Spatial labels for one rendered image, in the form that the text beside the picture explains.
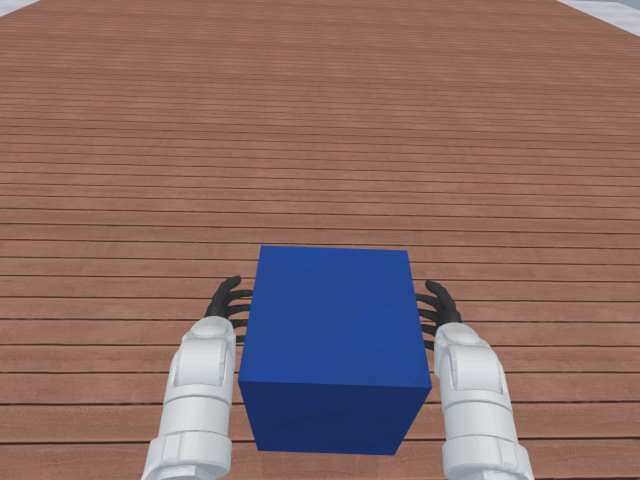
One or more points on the left robot forearm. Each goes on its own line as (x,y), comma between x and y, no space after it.
(192,442)

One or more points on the robot left hand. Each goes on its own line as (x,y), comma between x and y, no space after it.
(222,298)

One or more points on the robot right hand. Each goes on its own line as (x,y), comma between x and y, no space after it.
(445,306)

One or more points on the right robot forearm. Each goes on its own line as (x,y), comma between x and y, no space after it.
(481,440)

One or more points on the carton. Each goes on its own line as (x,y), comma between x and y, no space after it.
(334,359)

